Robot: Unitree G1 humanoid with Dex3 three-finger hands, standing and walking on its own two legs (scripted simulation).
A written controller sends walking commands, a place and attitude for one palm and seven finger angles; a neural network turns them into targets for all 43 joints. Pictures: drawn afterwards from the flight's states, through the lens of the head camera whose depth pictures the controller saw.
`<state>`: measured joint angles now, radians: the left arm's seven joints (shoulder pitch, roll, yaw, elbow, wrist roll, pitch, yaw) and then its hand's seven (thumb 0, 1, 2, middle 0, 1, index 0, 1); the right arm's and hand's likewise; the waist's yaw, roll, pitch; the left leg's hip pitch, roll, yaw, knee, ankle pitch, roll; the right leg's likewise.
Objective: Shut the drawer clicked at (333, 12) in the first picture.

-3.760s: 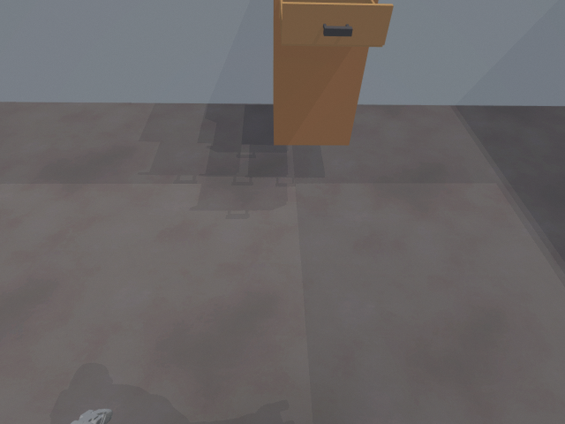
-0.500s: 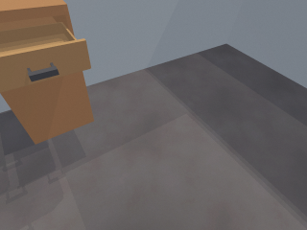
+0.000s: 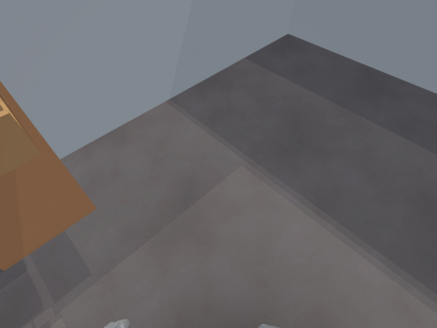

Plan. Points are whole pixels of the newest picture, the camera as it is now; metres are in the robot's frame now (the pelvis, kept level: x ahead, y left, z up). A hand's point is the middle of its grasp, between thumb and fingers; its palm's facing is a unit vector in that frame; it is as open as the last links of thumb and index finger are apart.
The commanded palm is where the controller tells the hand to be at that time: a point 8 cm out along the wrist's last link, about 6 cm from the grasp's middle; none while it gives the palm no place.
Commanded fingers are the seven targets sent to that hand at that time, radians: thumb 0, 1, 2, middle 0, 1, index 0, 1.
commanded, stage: turn to face it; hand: left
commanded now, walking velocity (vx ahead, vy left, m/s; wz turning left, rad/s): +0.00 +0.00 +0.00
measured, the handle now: out of the picture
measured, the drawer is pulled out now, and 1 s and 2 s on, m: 0.30 0.30 0.30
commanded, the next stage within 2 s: take the last steps up to it in 1.34 s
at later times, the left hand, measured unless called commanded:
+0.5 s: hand out of the picture +0.13 +0.24 -0.18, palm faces +0.26 -0.95 -0.18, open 7.4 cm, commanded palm none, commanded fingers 0.00 0.90 0.90 -0.20 -0.30 -0.20 -0.30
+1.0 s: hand out of the picture +0.14 +0.19 -0.13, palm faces +0.49 -0.83 -0.28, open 7.4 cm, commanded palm none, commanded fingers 0.00 0.90 0.90 -0.20 -0.30 -0.20 -0.30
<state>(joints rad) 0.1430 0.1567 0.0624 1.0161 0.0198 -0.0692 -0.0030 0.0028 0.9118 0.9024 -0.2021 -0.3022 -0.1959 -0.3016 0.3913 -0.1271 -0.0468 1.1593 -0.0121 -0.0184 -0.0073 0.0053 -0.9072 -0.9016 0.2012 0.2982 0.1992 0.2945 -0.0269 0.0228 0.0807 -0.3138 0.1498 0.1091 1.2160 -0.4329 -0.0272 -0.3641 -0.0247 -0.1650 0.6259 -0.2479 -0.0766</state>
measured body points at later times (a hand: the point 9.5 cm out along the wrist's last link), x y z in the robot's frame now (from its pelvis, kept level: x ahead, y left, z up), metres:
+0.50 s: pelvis +0.12 +0.04 +0.00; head +0.15 +0.08 +0.45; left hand +0.12 +0.29 -0.16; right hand +0.26 -0.17 -0.13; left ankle +0.19 +0.13 -0.72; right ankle +0.11 -0.11 -0.64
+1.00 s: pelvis +0.14 -0.02 +0.02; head +0.17 -0.04 +0.46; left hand +0.11 +0.24 -0.11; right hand +0.32 -0.24 -0.14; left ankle +0.10 +0.10 -0.64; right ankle +0.19 -0.13 -0.72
